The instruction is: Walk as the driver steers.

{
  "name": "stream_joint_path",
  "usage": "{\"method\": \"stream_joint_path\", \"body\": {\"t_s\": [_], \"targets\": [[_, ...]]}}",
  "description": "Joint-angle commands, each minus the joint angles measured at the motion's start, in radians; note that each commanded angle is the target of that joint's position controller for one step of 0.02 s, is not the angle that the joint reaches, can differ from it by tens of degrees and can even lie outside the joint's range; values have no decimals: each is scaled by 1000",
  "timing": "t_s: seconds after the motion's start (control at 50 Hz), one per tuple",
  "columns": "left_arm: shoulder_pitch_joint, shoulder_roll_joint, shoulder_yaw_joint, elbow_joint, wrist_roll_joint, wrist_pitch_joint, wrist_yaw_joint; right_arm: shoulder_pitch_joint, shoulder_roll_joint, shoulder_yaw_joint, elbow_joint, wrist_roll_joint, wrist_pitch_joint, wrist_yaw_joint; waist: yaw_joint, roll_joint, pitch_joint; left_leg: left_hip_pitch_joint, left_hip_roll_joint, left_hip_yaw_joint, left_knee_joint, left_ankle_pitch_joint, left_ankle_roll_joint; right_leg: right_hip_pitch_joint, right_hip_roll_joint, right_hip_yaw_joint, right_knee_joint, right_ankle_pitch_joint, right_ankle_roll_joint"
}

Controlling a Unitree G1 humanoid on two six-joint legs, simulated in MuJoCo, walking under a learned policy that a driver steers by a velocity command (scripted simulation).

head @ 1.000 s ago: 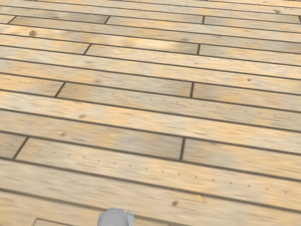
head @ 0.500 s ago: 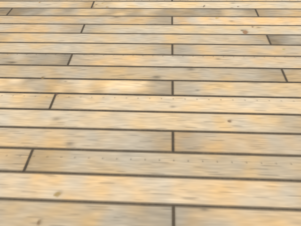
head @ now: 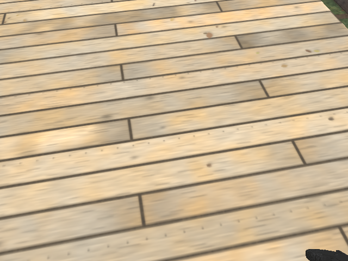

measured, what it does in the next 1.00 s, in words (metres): walks ahead: left foot, then right foot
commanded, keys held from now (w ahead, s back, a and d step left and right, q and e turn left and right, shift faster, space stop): w+e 0.10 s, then e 0.08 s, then q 0.82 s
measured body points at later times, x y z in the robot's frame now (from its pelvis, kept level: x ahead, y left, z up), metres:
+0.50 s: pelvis +0.19 +0.04 -0.01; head +0.23 +0.03 +0.44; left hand +0.43 +0.24 -0.09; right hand +0.24 -0.24 -0.13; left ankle +0.28 +0.14 -0.74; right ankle +0.22 -0.11 -0.72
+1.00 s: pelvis +0.20 +0.07 -0.02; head +0.22 +0.10 +0.43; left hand +0.28 +0.38 -0.13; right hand +0.42 -0.16 -0.09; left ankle +0.18 +0.18 -0.75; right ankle +0.22 -0.09 -0.73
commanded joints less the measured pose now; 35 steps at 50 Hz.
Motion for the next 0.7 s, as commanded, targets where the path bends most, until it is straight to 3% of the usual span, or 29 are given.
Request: {"method": "stream_joint_path", "body": {"t_s": [0.02,0.08,0.1,0.12,0.14,0.18,0.2,0.22,0.24,0.26,0.28,0.3,0.32,0.36,0.38,0.42,0.46,0.54,0.56,0.58,0.6,0.62,0.64,0.66,0.68,0.7], "targets": [[-104,172,31,-147,-11,-24,21,-84,-4,8,-78,-17,9,-11,-20,-25,14,247,-64,85,-286,230,-15,-305,-155,130,-126,219,-139],[-15,185,42,-144,-29,-32,13,-166,-43,0,-114,19,17,-16,34,-82,6,281,-112,59,-473,299,-30,-200,-179,220,-98,88,-135],[3,174,42,-141,-41,-26,12,-174,-62,-10,-125,32,19,-13,27,-94,0,274,-119,34,-528,266,-27,-120,-190,265,-42,62,-126],[-4,163,44,-150,-34,-18,25,-180,-98,-24,-128,41,12,-4,8,-98,-2,270,-121,3,-564,259,-25,-60,-202,314,14,55,-110],[-23,166,51,-166,-26,-6,37,-159,-116,-32,-129,29,1,6,-10,-106,-9,271,-123,-2,-600,224,-11,-11,-198,317,83,111,-95],[-66,144,51,-228,-15,-2,40,-16,-160,-53,-96,5,-17,8,-76,-106,-108,477,-107,18,-641,315,42,14,-135,279,297,316,-30],[-81,93,33,-263,-6,-9,33,132,-199,-55,-81,-27,-17,12,-134,-42,-235,737,49,-81,-557,589,124,-103,-92,200,546,215,15],[146,35,12,-244,-14,-18,25,243,-205,-45,-45,-41,-3,17,-76,281,-411,1099,336,-441,-526,928,382,-397,55,117,917,-447,101],[221,140,14,-225,-17,-15,16,250,-187,-49,-37,2,16,24,-69,313,-493,1099,417,-679,-582,596,443,-493,-33,120,1097,-496,124],[114,184,28,-219,-18,3,17,195,-103,-28,-61,5,34,20,-106,199,-369,987,321,-564,-621,462,393,-532,-76,100,1152,-404,149],[-22,172,22,-252,-6,18,21,120,-55,-2,-66,-7,55,18,-100,86,-254,821,243,-421,-633,466,342,-523,-117,45,1103,-321,158],[-111,151,18,-284,17,25,24,79,-42,13,-61,-9,68,19,-82,24,-169,673,184,-345,-650,542,320,-493,-144,15,1029,-292,163],[-137,120,11,-313,29,26,21,52,-51,13,-57,-7,75,16,-45,23,-127,572,138,-293,-666,600,295,-437,-169,3,915,-281,162],[-126,56,-7,-324,21,22,23,23,-81,2,-53,-7,90,21,-6,78,-118,449,46,-167,-687,758,264,-281,-153,-75,625,-309,175],[-129,47,-11,-323,16,18,31,24,-136,-19,-53,-5,100,18,-10,103,-136,441,35,-153,-694,775,269,-220,-131,-102,529,-291,186],[-128,77,-4,-310,4,22,42,57,-184,-39,-49,7,117,11,-16,128,-188,468,58,-187,-691,696,288,-160,-109,-94,440,-180,197],[-152,102,2,-313,3,38,51,80,-191,-46,-54,21,131,5,-23,125,-190,453,70,-233,-701,487,278,-121,-100,-83,375,-123,189],[-184,116,18,-332,13,57,50,75,-145,-40,-76,34,158,-5,2,130,-107,275,-1,-276,-680,12,193,54,-108,-92,137,-28,121],[-136,157,31,-337,23,57,55,78,-111,-31,-85,28,159,-6,18,73,-110,154,-37,-255,-586,-123,143,175,-229,-4,92,-19,73],[-116,248,52,-338,47,59,57,77,-56,-17,-120,30,155,-5,2,-181,-103,-10,-176,-71,-335,-312,81,210,-457,211,-3,80,-49],[-114,240,57,-339,71,50,51,83,-100,-31,-132,20,146,-4,4,-286,-115,-49,-174,-24,-85,-418,38,129,-609,398,-74,177,-177],[-180,188,40,-363,64,36,54,123,-159,-55,-109,23,150,0,-32,-205,-102,-30,-144,-65,74,-367,17,93,-571,339,-69,212,-187],[-264,150,30,-375,44,29,52,172,-179,-65,-78,25,166,-2,-74,-153,-75,-18,-136,-59,144,-309,-1,58,-496,228,-55,213,-138],[-316,131,24,-381,22,25,49,203,-179,-69,-59,20,185,-10,-92,-128,-59,-9,-126,-49,194,-256,-18,43,-442,148,-44,200,-97],[-324,129,21,-376,16,24,47,207,-163,-66,-59,17,197,-12,-90,-120,-41,1,-126,-39,243,-215,-35,19,-423,96,-42,251,-89],[-318,146,25,-367,20,27,48,199,-148,-62,-74,16,197,-7,-95,-111,-33,26,-124,-14,257,-176,-50,-12,-408,50,-52,253,-89]]}}
Velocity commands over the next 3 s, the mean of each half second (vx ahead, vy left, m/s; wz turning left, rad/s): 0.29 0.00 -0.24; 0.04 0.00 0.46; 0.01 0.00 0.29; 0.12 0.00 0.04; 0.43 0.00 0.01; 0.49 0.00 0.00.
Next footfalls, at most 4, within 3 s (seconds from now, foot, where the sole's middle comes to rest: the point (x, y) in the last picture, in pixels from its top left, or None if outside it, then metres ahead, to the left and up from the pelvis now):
0.20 left None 0.32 0.13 -0.78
0.56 right None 0.27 -0.09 -0.78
0.96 left None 0.22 0.19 -0.78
1.42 right None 0.27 -0.04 -0.78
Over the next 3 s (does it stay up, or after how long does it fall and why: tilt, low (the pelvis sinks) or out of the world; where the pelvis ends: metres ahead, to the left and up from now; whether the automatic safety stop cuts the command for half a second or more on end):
stays up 0.72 0.24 -0.02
